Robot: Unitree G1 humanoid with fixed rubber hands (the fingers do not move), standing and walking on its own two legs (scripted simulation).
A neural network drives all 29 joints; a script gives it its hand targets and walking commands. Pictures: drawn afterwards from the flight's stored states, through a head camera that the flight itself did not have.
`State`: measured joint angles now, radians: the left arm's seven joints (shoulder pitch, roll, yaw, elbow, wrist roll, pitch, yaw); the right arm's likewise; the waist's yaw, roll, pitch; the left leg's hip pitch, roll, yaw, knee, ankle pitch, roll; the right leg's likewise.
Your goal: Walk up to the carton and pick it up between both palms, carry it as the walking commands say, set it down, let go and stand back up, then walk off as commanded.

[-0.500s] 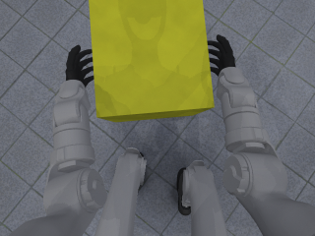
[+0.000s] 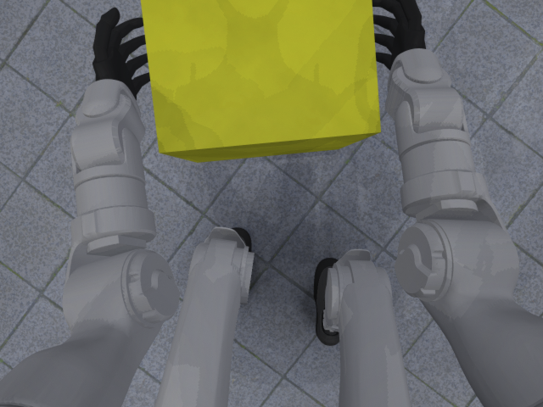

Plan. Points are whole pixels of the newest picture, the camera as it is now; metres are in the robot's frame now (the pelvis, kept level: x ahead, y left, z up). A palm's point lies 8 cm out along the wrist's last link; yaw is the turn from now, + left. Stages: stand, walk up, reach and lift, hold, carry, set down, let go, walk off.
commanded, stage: set down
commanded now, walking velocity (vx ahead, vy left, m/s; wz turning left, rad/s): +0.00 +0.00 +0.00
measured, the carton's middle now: (259, 54) +0.57 +0.11 -0.20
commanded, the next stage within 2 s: none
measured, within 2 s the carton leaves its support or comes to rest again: neither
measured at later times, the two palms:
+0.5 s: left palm (142, 88) +0.49 +0.27 -0.19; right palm (376, 65) +0.58 -0.07 -0.20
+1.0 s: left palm (160, 90) +0.51 +0.27 -0.25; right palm (367, 73) +0.59 -0.07 -0.27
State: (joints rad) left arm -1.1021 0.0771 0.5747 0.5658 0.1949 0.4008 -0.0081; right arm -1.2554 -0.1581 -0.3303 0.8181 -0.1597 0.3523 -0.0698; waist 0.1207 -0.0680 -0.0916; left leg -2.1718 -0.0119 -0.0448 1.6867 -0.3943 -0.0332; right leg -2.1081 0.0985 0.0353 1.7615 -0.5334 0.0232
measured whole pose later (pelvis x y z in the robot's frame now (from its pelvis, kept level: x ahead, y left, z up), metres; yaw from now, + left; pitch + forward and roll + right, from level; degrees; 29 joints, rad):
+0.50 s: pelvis +0.00 +0.00 -0.06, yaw +0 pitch +49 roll -1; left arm -1.24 0.16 0.54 0.63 0.13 0.36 0.01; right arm -1.40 -0.24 -0.25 0.87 -0.08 0.32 -0.09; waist 0.12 -0.06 0.09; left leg -2.30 -0.02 -0.04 1.89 -0.44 -0.03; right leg -2.23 0.10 0.03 1.98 -0.60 0.03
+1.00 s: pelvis +0.00 +0.00 -0.10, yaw +0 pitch +42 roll +1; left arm -1.35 0.24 0.49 0.76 0.03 0.29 0.01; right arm -1.55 -0.34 -0.07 1.01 0.06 0.27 -0.13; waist 0.15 -0.05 0.32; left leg -2.29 0.01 -0.02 2.07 -0.51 -0.04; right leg -2.23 0.14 0.05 2.16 -0.65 0.04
